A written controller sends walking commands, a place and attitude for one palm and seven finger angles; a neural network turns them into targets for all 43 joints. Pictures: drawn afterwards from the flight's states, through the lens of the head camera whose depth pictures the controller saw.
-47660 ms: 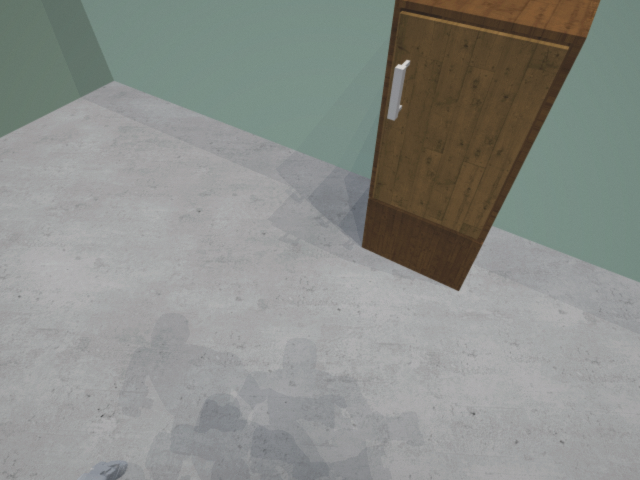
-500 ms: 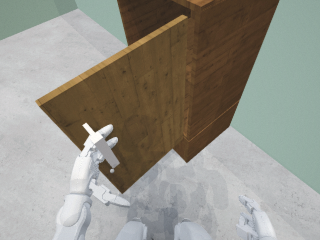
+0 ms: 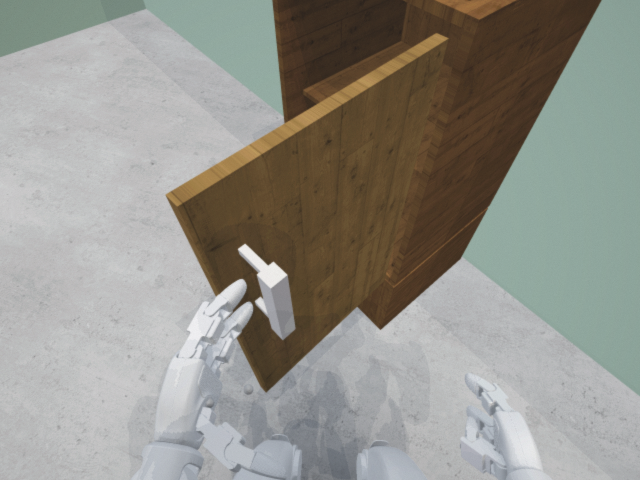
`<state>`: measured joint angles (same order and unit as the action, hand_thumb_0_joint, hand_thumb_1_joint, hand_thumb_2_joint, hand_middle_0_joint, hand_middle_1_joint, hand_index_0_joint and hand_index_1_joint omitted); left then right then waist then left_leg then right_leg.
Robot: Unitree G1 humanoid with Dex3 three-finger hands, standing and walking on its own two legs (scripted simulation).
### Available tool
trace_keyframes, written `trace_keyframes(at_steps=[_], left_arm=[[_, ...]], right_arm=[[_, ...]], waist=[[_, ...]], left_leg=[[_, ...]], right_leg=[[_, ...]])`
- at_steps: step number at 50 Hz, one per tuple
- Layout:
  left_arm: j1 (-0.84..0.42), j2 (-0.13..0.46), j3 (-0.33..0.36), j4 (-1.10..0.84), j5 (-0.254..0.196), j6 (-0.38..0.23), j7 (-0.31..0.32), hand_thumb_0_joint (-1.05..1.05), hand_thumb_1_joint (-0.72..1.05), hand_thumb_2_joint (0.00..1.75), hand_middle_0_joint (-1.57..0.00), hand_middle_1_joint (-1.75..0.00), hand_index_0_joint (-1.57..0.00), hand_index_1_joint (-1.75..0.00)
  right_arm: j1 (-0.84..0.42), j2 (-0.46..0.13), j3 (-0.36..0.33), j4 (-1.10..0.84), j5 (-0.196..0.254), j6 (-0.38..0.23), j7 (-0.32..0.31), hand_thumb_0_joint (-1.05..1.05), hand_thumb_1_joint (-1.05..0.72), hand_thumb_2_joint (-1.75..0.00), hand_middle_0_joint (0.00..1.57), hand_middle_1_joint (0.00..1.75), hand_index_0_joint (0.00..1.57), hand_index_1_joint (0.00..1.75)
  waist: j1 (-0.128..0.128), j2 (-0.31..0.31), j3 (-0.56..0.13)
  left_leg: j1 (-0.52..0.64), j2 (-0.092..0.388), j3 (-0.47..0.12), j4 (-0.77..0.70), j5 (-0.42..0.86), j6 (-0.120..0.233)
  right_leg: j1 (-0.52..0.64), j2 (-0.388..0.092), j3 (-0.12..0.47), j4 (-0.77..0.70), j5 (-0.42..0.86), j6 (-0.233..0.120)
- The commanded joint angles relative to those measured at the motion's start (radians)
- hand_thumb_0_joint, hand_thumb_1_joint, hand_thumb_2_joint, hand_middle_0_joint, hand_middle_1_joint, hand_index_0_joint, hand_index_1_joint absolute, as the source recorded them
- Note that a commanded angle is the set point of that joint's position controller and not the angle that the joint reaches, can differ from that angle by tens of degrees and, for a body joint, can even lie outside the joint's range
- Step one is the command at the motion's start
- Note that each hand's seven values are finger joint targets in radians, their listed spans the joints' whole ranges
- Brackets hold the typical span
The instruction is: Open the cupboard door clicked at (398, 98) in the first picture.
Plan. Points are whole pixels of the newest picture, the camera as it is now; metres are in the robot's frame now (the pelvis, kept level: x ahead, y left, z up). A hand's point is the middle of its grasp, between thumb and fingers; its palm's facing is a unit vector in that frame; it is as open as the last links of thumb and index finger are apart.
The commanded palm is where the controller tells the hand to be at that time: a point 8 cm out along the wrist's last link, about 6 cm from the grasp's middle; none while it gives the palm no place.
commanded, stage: slide the hand sideways off the handle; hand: left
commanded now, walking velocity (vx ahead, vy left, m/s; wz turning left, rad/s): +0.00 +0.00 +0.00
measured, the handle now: (267, 293) +0.32 +0.08 +0.06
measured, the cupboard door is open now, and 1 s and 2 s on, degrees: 94 93 93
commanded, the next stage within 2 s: draw the hand back to the body in 0.52 s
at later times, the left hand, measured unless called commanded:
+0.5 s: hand (190, 416) +0.19 +0.14 +0.06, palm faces -0.02 -1.00 +0.05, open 16.2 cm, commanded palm +0.15 +0.19 +0.05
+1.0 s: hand (153, 411) +0.18 +0.16 +0.11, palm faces -0.01 -1.00 -0.06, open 16.3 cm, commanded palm +0.15 +0.22 +0.13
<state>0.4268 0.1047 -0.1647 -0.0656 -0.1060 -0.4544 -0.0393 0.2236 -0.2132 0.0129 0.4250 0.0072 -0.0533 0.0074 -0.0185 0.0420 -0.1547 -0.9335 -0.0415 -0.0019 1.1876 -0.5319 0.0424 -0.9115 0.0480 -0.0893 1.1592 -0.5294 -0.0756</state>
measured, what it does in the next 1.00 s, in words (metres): stands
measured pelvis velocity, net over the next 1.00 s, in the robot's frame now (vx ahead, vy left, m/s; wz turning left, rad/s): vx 0.01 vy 0.01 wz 0.01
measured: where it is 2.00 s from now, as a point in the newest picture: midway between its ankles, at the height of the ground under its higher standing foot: outside the picture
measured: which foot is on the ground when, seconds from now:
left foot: down 0.00-1.00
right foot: down 0.00-1.00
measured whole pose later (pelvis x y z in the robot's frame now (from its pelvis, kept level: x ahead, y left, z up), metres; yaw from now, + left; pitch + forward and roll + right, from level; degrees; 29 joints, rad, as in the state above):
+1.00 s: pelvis +0.01 +0.01 +0.02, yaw +0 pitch +12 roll -2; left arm 0.69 0.23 0.02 -0.38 -0.21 -0.27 -0.12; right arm 0.30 -0.22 0.03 0.35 0.04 -0.02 -0.05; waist 0.00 0.06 -0.17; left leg -0.77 -0.04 -0.02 1.09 -0.52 0.05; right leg -0.73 0.06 -0.10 1.03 -0.51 -0.06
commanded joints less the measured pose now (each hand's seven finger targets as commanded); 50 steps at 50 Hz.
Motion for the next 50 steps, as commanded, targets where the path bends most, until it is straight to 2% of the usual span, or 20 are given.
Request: trace_keyframes(at_steps=[1, 3, 6, 7, 9, 11, 13, 14, 21, 24, 25, 29, 31, 32, 34, 37, 38, 41, 46, 50], left_arm=[[0.002, 0.015, 0.037, -0.261, 0.006, -0.052, 0.069, 0.00, -0.50, 0.30, -0.15, -0.30, -0.15, -0.30], [0.068, 0.006, 0.022, -0.286, 0.022, -0.037, 0.088, 0.00, -0.50, 0.30, -0.15, -0.30, -0.15, -0.30], [0.112, -0.003, 0.009, -0.321, 0.033, -0.021, 0.104, 0.00, -0.50, 0.30, -0.15, -0.30, -0.15, -0.30], [0.142, 0.009, 0.020, -0.330, 0.038, -0.017, 0.111, 0.00, -0.50, 0.30, -0.15, -0.30, -0.15, -0.30], [0.157, -0.022, -0.022, -0.352, 0.049, -0.013, 0.112, 0.00, -0.50, 0.30, -0.15, -0.30, -0.15, -0.30], [0.160, -0.007, -0.016, -0.355, 0.056, -0.015, 0.113, 0.00, -0.50, 0.30, -0.15, -0.30, -0.15, -0.30], [0.190, -0.004, -0.010, -0.365, 0.059, -0.025, 0.108, 0.00, -0.50, 0.30, -0.15, -0.30, -0.15, -0.30], [0.195, -0.007, -0.019, -0.377, 0.058, -0.031, 0.103, 0.00, -0.50, 0.30, -0.15, -0.30, -0.15, -0.30], [0.253, 0.002, -0.064, -0.454, 0.035, -0.043, 0.010, 0.00, -0.50, 0.30, -0.15, -0.30, -0.15, -0.30], [0.299, 0.030, -0.025, -0.454, 0.022, -0.027, -0.008, 0.00, -0.50, 0.30, -0.15, -0.30, -0.15, -0.30], [0.295, 0.029, -0.025, -0.478, 0.018, -0.026, -0.010, 0.00, -0.50, 0.30, -0.15, -0.30, -0.15, -0.30], [0.248, 0.012, -0.038, -0.475, 0.017, -0.023, 0.004, 0.00, -0.50, 0.30, -0.15, -0.30, -0.15, -0.30], [0.259, 0.030, -0.017, -0.476, 0.019, -0.029, 0.013, 0.00, -0.50, 0.30, -0.15, -0.30, -0.15, -0.30], [0.267, 0.072, 0.024, -0.513, 0.014, -0.027, 0.018, 0.00, -0.50, 0.30, -0.15, -0.30, -0.15, -0.30], [0.288, 0.099, 0.049, -0.568, 0.007, -0.010, 0.021, 0.00, -0.50, 0.30, -0.15, -0.30, -0.15, -0.30], [0.296, 0.127, 0.099, -0.572, -0.017, 0.041, 0.015, 0.00, -0.50, 0.30, -0.15, -0.30, -0.15, -0.30], [0.309, 0.108, 0.096, -0.544, -0.024, 0.061, 0.006, 0.00, -0.50, 0.30, -0.15, -0.30, -0.15, -0.30], [0.292, 0.123, 0.129, -0.532, -0.061, 0.099, -0.028, 0.00, -0.50, 0.30, -0.15, -0.30, -0.15, -0.30], [0.276, 0.185, 0.224, -0.526, -0.111, 0.117, -0.076, 0.00, -0.50, 0.30, -0.15, -0.30, -0.15, -0.30], [0.279, 0.228, 0.312, -0.551, -0.161, 0.111, -0.106, 0.00, -0.50, 0.30, -0.15, -0.30, -0.15, -0.30]], right_arm=[[-0.050, -0.116, -0.040, -0.188, -0.005, -0.048, -0.008, 0.00, -0.90, -0.90, 0.20, 0.30, 0.20, 0.30], [-0.048, -0.112, -0.039, -0.206, -0.007, -0.042, -0.003, 0.00, -0.90, -0.90, 0.20, 0.30, 0.20, 0.30], [-0.038, -0.109, -0.038, -0.218, -0.008, -0.029, 0.003, 0.00, -0.90, -0.90, 0.20, 0.30, 0.20, 0.30], [-0.037, -0.108, -0.039, -0.223, -0.007, -0.024, 0.003, 0.00, -0.90, -0.90, 0.20, 0.30, 0.20, 0.30], [-0.032, -0.103, -0.038, -0.231, -0.008, -0.018, 0.009, 0.00, -0.90, -0.90, 0.20, 0.30, 0.20, 0.30], [-0.031, -0.106, -0.039, -0.231, -0.009, -0.013, 0.008, 0.00, -0.90, -0.90, 0.20, 0.30, 0.20, 0.30], [-0.032, -0.104, -0.042, -0.232, -0.009, -0.012, 0.007, 0.00, -0.90, -0.90, 0.20, 0.30, 0.20, 0.30], [-0.031, -0.105, -0.043, -0.232, -0.008, -0.012, 0.008, 0.00, -0.90, -0.90, 0.20, 0.30, 0.20, 0.30], [-0.016, -0.120, -0.054, -0.237, 0.001, -0.021, 0.002, 0.00, -0.90, -0.90, 0.20, 0.30, 0.20, 0.30], [-0.020, -0.116, -0.060, -0.240, 0.004, -0.019, -0.006, 0.00, -0.90, -0.90, 0.20, 0.30, 0.20, 0.30], [-0.023, -0.116, -0.058, -0.246, 0.003, -0.021, -0.007, 0.00, -0.90, -0.90, 0.20, 0.30, 0.20, 0.30], [-0.024, -0.113, -0.054, -0.246, 0.000, -0.028, -0.012, 0.00, -0.90, -0.90, 0.20, 0.30, 0.20, 0.30], [-0.025, -0.114, -0.056, -0.242, -0.002, -0.032, -0.015, 0.00, -0.90, -0.90, 0.20, 0.30, 0.20, 0.30], [-0.024, -0.111, -0.057, -0.247, 0.000, -0.029, -0.017, 0.00, -0.90, -0.90, 0.20, 0.30, 0.20, 0.30], [-0.019, -0.105, -0.053, -0.259, 0.007, -0.020, -0.021, 0.00, -0.90, -0.90, 0.20, 0.30, 0.20, 0.30], [-0.011, -0.104, -0.048, -0.256, 0.018, -0.002, -0.034, 0.00, -0.90, -0.90, 0.20, 0.30, 0.20, 0.30], [-0.013, -0.102, -0.047, -0.256, 0.024, 0.000, -0.039, 0.00, -0.90, -0.90, 0.20, 0.30, 0.20, 0.30], [-0.016, -0.109, -0.041, -0.254, 0.032, -0.004, -0.057, 0.00, -0.90, -0.90, 0.20, 0.30, 0.20, 0.30], [-0.024, -0.113, -0.032, -0.247, 0.034, -0.023, -0.074, 0.00, -0.90, -0.90, 0.20, 0.30, 0.20, 0.30], [-0.026, -0.112, -0.032, -0.239, 0.039, -0.042, -0.076, 0.00, -0.90, -0.90, 0.20, 0.30, 0.20, 0.30]], waist=[[0.013, -0.026, -0.206], [0.027, -0.003, -0.220], [0.027, -0.014, -0.219], [0.040, -0.002, -0.221], [0.029, 0.000, -0.208], [0.021, -0.020, -0.189], [0.030, -0.026, -0.201], [0.027, -0.007, -0.199], [0.011, 0.019, -0.209], [0.021, -0.009, -0.211], [0.025, 0.015, -0.223], [0.006, -0.022, -0.208], [0.015, -0.012, -0.218], [0.036, -0.003, -0.242], [0.046, 0.029, -0.268], [0.037, -0.003, -0.237], [0.025, -0.038, -0.198], [0.008, -0.062, -0.138], [0.013, -0.037, -0.089], [0.024, -0.002, -0.101]], left_leg=[[0.174, 0.028, -0.092, -0.192, 0.153, -0.019], [0.198, 0.033, -0.101, -0.203, 0.189, -0.028], [0.216, 0.040, -0.114, -0.210, 0.221, -0.044], [0.223, 0.043, -0.124, -0.216, 0.263, -0.053], [0.238, 0.049, -0.129, -0.213, 0.287, -0.064], [0.222, 0.052, -0.137, -0.206, 0.272, -0.069], [0.219, 0.053, -0.139, -0.199, 0.298, -0.075], [0.226, 0.055, -0.144, -0.199, 0.302, -0.081], [0.229, 0.063, -0.177, -0.188, 0.306, -0.094], [0.202, 0.055, -0.162, -0.179, 0.307, -0.088], [0.205, 0.054, -0.165, -0.178, 0.308, -0.091], [0.156, 0.043, -0.152, -0.159, 0.223, -0.072], [0.160, 0.043, -0.155, -0.163, 0.199, -0.076], [0.162, 0.039, -0.147, -0.172, 0.216, -0.075], [0.208, 0.035, -0.131, -0.192, 0.242, -0.069], [0.216, 0.031, -0.116, -0.220, 0.230, -0.052], [0.208, 0.031, -0.105, -0.227, 0.209, -0.042], [0.200, 0.028, -0.092, -0.247, 0.155, -0.025], [0.205, 0.021, -0.064, -0.260, 0.137, -0.015], [0.235, 0.018, -0.053, -0.269, 0.180, -0.018]], right_leg=[[0.102, -0.014, 0.049, -0.158, 0.141, 0.034], [0.099, -0.012, 0.038, -0.141, 0.163, 0.031], [0.094, -0.008, 0.028, -0.127, 0.177, 0.031], [0.099, -0.007, 0.024, -0.114, 0.189, 0.027], [0.077, -0.009, 0.018, -0.107, 0.188, 0.032], [0.058, -0.006, 0.019, -0.101, 0.180, 0.033], [0.062, -0.006, 0.020, -0.088, 0.186, 0.032], [0.047, -0.006, 0.020, -0.085, 0.180, 0.033], [0.002, -0.010, 0.021, -0.061, 0.159, 0.040], [0.027, -0.006, 0.021, -0.061, 0.168, 0.038], [0.021, -0.008, 0.021, -0.053, 0.164, 0.038], [0.015, -0.008, 0.021, -0.061, 0.143, 0.040], [0.010, -0.007, 0.023, -0.059, 0.129, 0.037], [0.051, -0.004, 0.030, -0.065, 0.142, 0.032], [0.100, -0.004, 0.035, -0.095, 0.169, 0.033], [0.172, 0.005, 0.036, -0.157, 0.191, 0.035], [0.184, 0.004, 0.033, -0.183, 0.188, 0.042], [0.214, 0.003, 0.042, -0.243, 0.162, 0.049], [0.268, -0.012, 0.083, -0.322, 0.127, 0.053], [0.330, -0.023, 0.111, -0.359, 0.181, 0.059]])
